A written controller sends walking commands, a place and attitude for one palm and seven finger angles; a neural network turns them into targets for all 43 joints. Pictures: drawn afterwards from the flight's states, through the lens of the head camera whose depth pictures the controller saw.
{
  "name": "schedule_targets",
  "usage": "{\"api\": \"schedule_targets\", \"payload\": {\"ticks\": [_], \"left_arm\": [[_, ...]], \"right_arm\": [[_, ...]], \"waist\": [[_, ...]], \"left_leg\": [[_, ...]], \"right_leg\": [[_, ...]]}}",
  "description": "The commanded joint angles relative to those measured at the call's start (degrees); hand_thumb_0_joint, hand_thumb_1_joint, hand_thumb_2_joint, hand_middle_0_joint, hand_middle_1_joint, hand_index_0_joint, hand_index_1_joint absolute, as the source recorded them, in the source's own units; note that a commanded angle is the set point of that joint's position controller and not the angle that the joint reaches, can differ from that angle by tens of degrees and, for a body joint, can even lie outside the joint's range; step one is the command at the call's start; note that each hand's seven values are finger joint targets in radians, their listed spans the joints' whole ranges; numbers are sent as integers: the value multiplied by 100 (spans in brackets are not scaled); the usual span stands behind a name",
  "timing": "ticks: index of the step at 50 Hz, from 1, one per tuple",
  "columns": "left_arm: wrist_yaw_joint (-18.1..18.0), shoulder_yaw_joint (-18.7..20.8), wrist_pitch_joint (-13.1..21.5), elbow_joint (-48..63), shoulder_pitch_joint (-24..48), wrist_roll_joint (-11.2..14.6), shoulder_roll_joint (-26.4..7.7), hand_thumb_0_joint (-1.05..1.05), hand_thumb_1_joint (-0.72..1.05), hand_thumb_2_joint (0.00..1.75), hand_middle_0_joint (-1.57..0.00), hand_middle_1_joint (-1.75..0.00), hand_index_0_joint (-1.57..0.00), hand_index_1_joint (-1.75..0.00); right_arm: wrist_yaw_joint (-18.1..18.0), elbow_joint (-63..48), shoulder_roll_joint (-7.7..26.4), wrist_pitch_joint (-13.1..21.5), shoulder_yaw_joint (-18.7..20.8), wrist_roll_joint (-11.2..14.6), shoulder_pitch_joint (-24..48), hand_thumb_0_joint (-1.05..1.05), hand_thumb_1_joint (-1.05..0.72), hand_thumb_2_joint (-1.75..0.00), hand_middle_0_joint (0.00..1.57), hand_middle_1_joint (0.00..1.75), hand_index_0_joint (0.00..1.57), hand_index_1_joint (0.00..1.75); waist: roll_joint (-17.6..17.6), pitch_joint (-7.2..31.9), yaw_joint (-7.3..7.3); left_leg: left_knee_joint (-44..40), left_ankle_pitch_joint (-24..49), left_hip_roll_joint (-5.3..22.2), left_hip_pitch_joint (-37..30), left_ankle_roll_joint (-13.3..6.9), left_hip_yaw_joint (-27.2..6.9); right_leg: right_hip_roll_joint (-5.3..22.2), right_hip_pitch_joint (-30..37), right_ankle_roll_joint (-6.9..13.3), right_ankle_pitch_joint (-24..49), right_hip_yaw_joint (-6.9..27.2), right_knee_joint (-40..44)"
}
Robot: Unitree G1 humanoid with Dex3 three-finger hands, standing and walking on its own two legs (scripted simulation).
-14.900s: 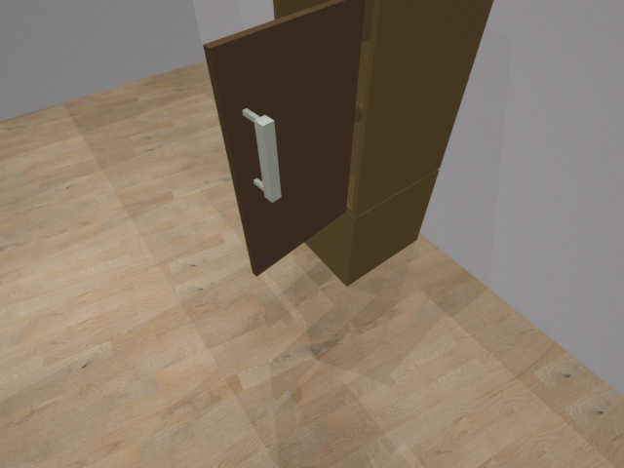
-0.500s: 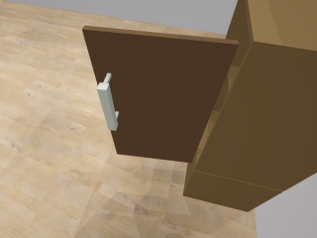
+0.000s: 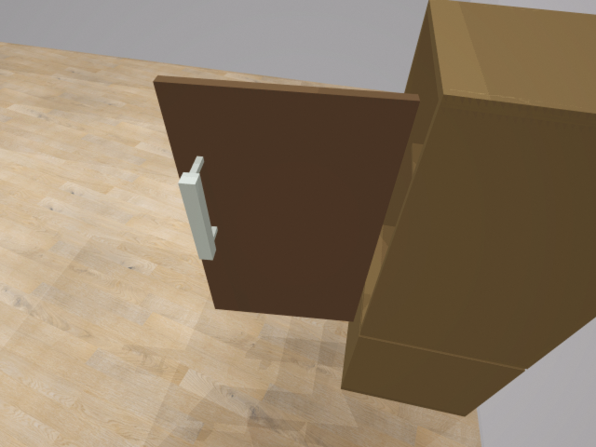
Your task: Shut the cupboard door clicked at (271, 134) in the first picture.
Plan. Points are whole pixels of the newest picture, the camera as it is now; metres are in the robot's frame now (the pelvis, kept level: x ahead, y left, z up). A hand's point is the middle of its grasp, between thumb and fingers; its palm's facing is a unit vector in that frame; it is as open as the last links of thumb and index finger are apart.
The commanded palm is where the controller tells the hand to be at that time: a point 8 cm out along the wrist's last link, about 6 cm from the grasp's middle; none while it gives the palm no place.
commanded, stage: come to a stop and stand still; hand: left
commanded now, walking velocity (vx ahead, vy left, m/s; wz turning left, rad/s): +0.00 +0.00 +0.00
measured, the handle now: (203, 210) +0.46 +0.19 +0.05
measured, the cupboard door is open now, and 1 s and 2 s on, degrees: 97 97 97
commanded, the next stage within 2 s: look again from close up in 0.78 s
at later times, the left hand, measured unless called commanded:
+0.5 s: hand out of the picture +0.01 +0.27 -0.17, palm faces -0.02 -0.97 -0.25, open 7.4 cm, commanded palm none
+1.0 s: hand out of the picture +0.01 +0.27 -0.17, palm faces -0.03 -0.98 -0.22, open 7.4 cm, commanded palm none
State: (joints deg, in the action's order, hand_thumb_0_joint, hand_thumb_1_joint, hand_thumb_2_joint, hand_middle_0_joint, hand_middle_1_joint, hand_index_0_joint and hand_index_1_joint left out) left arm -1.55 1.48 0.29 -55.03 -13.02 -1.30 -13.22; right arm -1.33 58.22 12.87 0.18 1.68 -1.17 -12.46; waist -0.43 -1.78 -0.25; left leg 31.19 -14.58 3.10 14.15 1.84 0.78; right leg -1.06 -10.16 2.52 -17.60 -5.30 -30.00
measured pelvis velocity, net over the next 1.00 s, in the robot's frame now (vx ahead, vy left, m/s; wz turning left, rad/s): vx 0.00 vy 0.07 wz -0.02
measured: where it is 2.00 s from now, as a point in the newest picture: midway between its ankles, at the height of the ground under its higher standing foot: outside the picture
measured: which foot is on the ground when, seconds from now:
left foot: down 0.00-1.00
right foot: down 0.00-1.00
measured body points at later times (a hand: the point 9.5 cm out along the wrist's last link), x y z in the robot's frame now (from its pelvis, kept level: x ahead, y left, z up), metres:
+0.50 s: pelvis -0.01 +0.06 +0.01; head +0.00 +0.08 +0.46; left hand +0.02 +0.32 -0.15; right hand +0.05 -0.20 -0.13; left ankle +0.02 +0.14 -0.73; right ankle -0.01 -0.09 -0.73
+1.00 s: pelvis +0.00 +0.07 +0.01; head +0.01 +0.09 +0.46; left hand +0.01 +0.32 -0.15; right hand +0.03 -0.17 -0.14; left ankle +0.02 +0.14 -0.73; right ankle -0.01 -0.09 -0.73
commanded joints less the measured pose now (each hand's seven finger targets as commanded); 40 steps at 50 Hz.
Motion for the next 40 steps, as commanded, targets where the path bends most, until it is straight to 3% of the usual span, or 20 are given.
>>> {"api": "schedule_targets", "payload": {"ticks": [1,14,25,34,40], "left_arm": [[-32,134,119,277,-13,29,-956,0,90,90,-20,-30,-20,-30],[11,16,91,-59,4,23,-1013,0,90,90,-20,-30,-20,-30],[-15,-58,38,-368,-279,-1,-872,0,90,90,-20,-30,-20,-30],[-51,-74,28,-553,-441,1,-738,0,90,90,-20,-30,-20,-30],[-66,-76,31,-609,-495,-9,-672,0,90,90,-20,-30,-20,-30]], "right_arm": [[33,-311,790,130,99,1,178,0,-90,-90,20,30,20,30],[83,-43,1045,165,36,33,391,0,-90,-90,20,30,20,30],[79,169,986,157,30,72,351,0,-90,-90,20,30,20,30],[58,310,911,162,40,88,257,0,-90,-90,20,30,20,30],[54,381,799,151,47,101,181,0,-90,-90,20,30,20,30]], "waist": [[108,-38,46],[78,139,57],[153,15,82],[213,75,66],[25,26,73]], "left_leg": [[-608,730,235,-33,-336,-289],[-1173,358,317,-154,-399,-557],[-1545,113,385,-194,-426,-688],[-1591,439,387,-423,-386,-683],[-1593,507,362,-403,-380,-655]], "right_leg": [[758,-196,-32,597,873,990],[775,-125,-133,423,750,997],[781,-76,-234,526,623,941],[825,-38,-278,664,595,933],[839,24,-286,746,601,985]]}}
